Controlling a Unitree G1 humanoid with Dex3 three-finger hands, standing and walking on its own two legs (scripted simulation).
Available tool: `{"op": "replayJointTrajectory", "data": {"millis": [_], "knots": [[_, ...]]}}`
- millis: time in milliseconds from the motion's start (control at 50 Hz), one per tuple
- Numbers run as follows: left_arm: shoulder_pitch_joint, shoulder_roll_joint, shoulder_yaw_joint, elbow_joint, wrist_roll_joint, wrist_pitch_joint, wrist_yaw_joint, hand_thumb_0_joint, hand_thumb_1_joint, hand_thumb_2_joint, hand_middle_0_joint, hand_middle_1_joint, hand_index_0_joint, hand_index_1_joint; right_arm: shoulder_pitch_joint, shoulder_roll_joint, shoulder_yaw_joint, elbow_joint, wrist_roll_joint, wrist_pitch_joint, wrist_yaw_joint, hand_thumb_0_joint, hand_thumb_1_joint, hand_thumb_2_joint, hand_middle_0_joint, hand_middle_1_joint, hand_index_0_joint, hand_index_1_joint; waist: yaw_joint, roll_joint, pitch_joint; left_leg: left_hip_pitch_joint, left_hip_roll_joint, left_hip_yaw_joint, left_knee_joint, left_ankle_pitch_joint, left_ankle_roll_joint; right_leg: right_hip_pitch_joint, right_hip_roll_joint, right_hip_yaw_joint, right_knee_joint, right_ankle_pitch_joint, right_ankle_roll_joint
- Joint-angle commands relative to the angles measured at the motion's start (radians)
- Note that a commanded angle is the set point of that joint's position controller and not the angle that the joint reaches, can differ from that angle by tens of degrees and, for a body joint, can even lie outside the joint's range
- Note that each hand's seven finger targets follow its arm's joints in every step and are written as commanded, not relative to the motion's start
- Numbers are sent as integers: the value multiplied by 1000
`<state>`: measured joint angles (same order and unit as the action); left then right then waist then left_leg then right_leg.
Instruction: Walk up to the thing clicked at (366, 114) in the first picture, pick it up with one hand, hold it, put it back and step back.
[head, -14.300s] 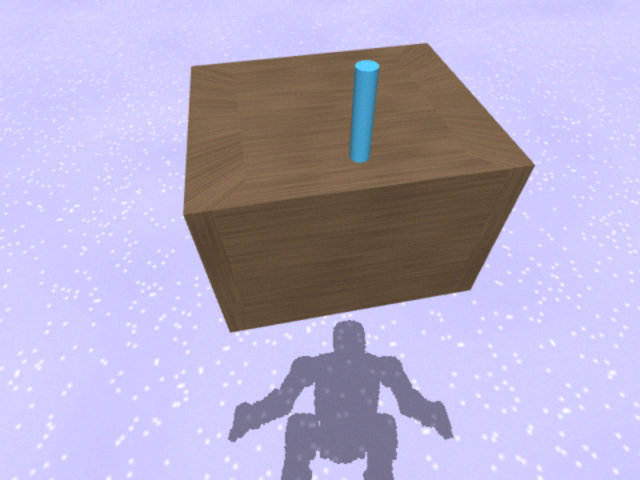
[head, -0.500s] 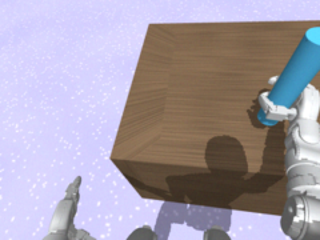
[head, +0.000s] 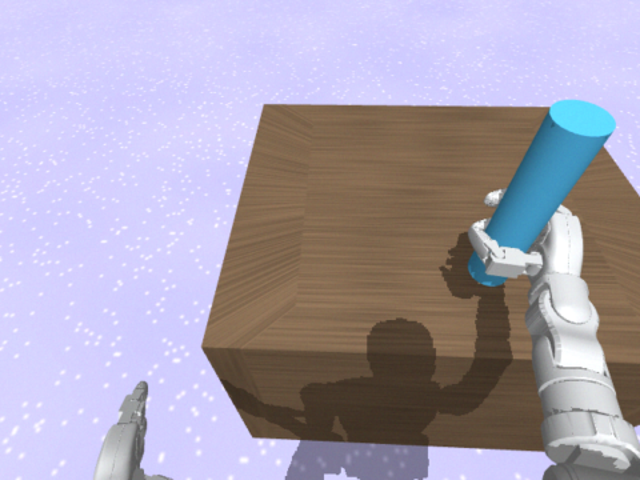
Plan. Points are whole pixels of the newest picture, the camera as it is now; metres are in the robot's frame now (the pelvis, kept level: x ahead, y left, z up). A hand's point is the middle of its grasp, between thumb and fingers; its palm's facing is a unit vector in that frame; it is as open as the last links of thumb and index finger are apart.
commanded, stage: lift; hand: right
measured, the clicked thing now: (524, 210) +0.39 -0.20 +0.15
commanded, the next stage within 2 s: hold in 0.62 s
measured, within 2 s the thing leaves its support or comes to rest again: neither
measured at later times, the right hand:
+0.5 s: hand (500, 240) +0.35 -0.17 +0.14, palm faces +0.17 +0.99 +0.02, open 7.2 cm
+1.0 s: hand (507, 237) +0.34 -0.17 +0.16, palm faces +0.17 +0.99 +0.02, open 7.2 cm
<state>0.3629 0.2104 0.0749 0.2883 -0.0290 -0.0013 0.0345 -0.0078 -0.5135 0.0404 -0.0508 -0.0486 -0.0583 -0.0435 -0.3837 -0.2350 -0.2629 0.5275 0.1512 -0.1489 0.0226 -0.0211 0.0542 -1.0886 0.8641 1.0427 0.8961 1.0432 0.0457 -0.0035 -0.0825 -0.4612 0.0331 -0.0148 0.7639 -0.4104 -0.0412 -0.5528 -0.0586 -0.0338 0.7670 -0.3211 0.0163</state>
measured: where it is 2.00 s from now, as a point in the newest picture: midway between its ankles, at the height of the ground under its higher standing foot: outside the picture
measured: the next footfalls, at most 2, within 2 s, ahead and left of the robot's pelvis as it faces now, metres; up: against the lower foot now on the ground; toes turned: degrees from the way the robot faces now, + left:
none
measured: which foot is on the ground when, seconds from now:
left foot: down 0.00-1.00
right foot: down 0.00-1.00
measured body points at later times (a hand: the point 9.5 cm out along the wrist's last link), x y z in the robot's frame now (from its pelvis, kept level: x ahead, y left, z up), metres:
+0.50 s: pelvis +0.00 +0.01 +0.02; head -0.01 +0.02 +0.47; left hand +0.15 +0.27 -0.05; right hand +0.34 -0.22 +0.14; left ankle -0.01 +0.15 -0.71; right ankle +0.04 -0.13 -0.71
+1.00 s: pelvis +0.01 +0.01 +0.03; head -0.01 +0.02 +0.48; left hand +0.17 +0.27 -0.05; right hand +0.33 -0.22 +0.16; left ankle -0.01 +0.15 -0.71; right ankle +0.04 -0.13 -0.71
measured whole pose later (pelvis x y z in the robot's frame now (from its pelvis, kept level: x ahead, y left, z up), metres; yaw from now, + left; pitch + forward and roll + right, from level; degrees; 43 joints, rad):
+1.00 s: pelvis +0.01 +0.01 +0.03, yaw -1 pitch -1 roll +0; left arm 0.24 0.21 0.11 0.56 -0.03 -0.06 0.06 -0.01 -0.53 0.05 -0.05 -0.05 -0.06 -0.05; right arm -0.18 -0.18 -0.20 0.16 0.18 0.05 0.00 -0.02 0.05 -1.08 0.86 1.04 0.89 1.05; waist 0.01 -0.02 -0.03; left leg -0.20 0.03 0.00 0.53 -0.31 -0.03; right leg -0.28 -0.05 -0.03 0.51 -0.21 0.03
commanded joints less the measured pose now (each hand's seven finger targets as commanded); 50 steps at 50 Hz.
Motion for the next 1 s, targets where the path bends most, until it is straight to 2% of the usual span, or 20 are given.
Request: {"op": "replayJointTrajectory", "data": {"millis": [0, 40, 120, 160, 220, 280, 300, 360, 400, 460, 500, 560, 620, 660, 780, 820, 860, 900, 920, 980], "knots": [[-81, 142, 71, -147, -1, -74, 26, 0, -521, 31, -42, -54, -49, -45, -400, -170, -17, -320, 16, -51, -5, 0, -460, -1307, 1356, 1434, 1375, 1434, 3, -15, -255, 18, -42, 43, -164, 221, 29, 299, 30, -6, -140, 127, -20], [-92, 124, 55, -100, -2, -81, 26, 0, -522, 31, -41, -52, -48, -44, -350, -122, 23, -288, 16, -39, -4, 0, -467, -1305, 1362, 1436, 1381, 1436, -4, -20, -196, 15, -45, 51, -178, 188, 30, 296, 29, -4, -165, 102, -16], [-111, 146, 73, -80, 0, -89, 36, 0, -528, 34, -39, -50, -44, -44, -350, -174, -17, -378, 23, -34, -14, 0, -466, -1294, 1357, 1426, 1375, 1426, -9, -15, -230, 54, -43, 47, -194, 224, 29, 333, 30, -7, -177, 135, -18], [-102, 112, 48, -57, 1, -95, 35, 0, -531, 37, -39, -50, -43, -45, -312, -102, 33, -371, 28, -22, -9, 0, -462, -1292, 1351, 1422, 1369, 1422, -8, -12, -222, 73, -44, 49, -202, 244, 28, 343, 31, -8, -184, 156, -17], [-147, 161, 83, -57, 0, -100, 43, 0, -538, 39, -41, -49, -43, -47, -302, -171, -23, -405, 32, -8, -22, 0, -491, -1293, 1356, 1420, 1372, 1420, -17, 6, -199, 98, -39, 45, -227, 249, 24, 338, 38, -14, -198, 159, -22], [-155, 104, 41, -41, -1, -102, 40, 0, -543, 43, -42, -49, -42, -49, -282, -102, 28, -428, 32, 2, -18, 0, -503, -1316, 1371, 1441, 1389, 1442, -16, -4, -186, 102, -39, 44, -240, 251, 26, 362, 36, -16, -212, 165, -19], [-137, 126, 68, -13, -1, -102, 44, 0, -545, 44, -42, -48, -41, -48, -272, -111, 22, -436, 32, 9, -19, 0, -481, -1309, 1358, 1433, 1377, 1433, -10, -6, -195, 103, -40, 45, -240, 270, 26, 376, 36, -15, -213, 182, -20], [-146, 112, 51, 12, 2, -99, 39, 0, -540, 38, -44, -51, -46, -49, -257, -129, 10, -452, 29, 32, -19, 0, -492, -1318, 1360, 1439, 1380, 1439, -17, -13, -169, 122, -36, 46, -252, 284, 23, 367, 39, -18, -223, 190, -22], [-174, 184, 115, -22, 2, -103, 48, 0, -539, 37, -44, -50, -45, -47, -245, -149, -19, -464, 36, 42, -22, 0, -502, -1306, 1354, 1426, 1371, 1426, -5, 33, -200, 132, -35, 45, -268, 288, 19, 392, 39, -17, -229, 191, -27], [-156, 72, 21, 25, 0, -104, 35, 0, -537, 37, -42, -50, -45, -47, -258, -96, 29, -517, 35, 45, -17, 0, -499, -1309, 1361, 1432, 1378, 1432, -16, -16, -159, 123, -38, 48, -276, 273, 24, 398, 38, -17, -245, 179, -22], [-187, 140, 79, 0, -1, -110, 47, 0, -545, 44, -44, -50, -44, -50, -223, -123, 8, -503, 35, 60, -20, 0, -494, -1299, 1344, 1416, 1362, 1416, -15, 28, -174, 138, -36, 44, -287, 278, 21, 404, 40, -17, -252, 186, -26], [-178, 82, 31, 52, 1, -108, 36, 0, -544, 43, -45, -52, -46, -51, -197, -104, 19, -515, 35, 72, -19, 0, -498, -1307, 1349, 1423, 1368, 1423, -28, -20, -127, 138, -34, 45, -300, 256, 24, 395, 42, -19, -266, 165, -23], [-194, 154, 91, 28, 4, -117, 44, 0, -546, 46, -44, -52, -45, -51, -199, -123, -1, -537, 37, 84, -20, 0, -517, -1296, 1346, 1411, 1362, 1411, -12, 17, -165, 151, -36, 47, -307, 274, 23, 431, 39, -17, -275, 180, -27], [-179, 96, 41, 71, 5, -114, 38, 0, -547, 47, -46, -53, -46, -53, -208, -97, 28, -587, 36, 83, -19, 0, -524, -1308, 1352, 1420, 1369, 1420, -27, -31, -156, 158, -36, 48, -311, 278, 27, 427, 42, -19, -283, 188, -22], [-198, 159, 102, 82, 5, -115, 49, 0, -536, 39, -47, -55, -50, -52, -169, -118, 8, -590, 33, 101, -28, 0, -475, -1285, 1328, 1399, 1347, 1399, -30, -4, -169, 195, -39, 58, -307, 344, 26, 453, 37, -14, -288, 253, -23], [-203, 92, 46, 88, 4, -117, 38, 0, -536, 39, -47, -56, -51, -52, -182, -75, 40, -597, 36, 106, -22, 0, -474, -1286, 1325, 1398, 1344, 1398, -29, -21, -154, 199, -39, 60, -320, 332, 26, 451, 39, -14, -294, 244, -22], [-229, 123, 78, 103, 1, -120, 44, 0, -541, 42, -48, -54, -49, -53, -160, -102, 19, -605, 38, 116, -22, 0, -479, -1280, 1320, 1391, 1338, 1391, -34, -8, -140, 197, -38, 57, -329, 316, 25, 444, 40, -16, -304, 224, -24], [-215, 106, 55, 102, 3, -118, 38, 0, -537, 39, -48, -56, -52, -52, -144, -88, 25, -607, 39, 126, -19, 0, -486, -1283, 1322, 1393, 1341, 1393, -25, 11, -132, 205, -37, 58, -334, 336, 23, 447, 42, -18, -304, 241, -27], [-231, 145, 90, 81, 4, -121, 41, 0, -541, 42, -50, -55, -52, -53, -161, -95, 25, -637, 38, 126, -19, 0, -477, -1292, 1322, 1399, 1343, 1399, -21, 2, -173, 213, -39, 60, -328, 357, 24, 471, 39, -15, -304, 263, -23], [-234, 123, 74, 113, 3, -118, 38, 0, -542, 42, -51, -56, -53, -54, -141, -87, 28, -638, 39, 144, -18, 0, -484, -1292, 1321, 1397, 1340, 1397, -32, 12, -151, 227, -35, 59, -339, 373, 22, 467, 45, -18, -306, 277, -27]]}}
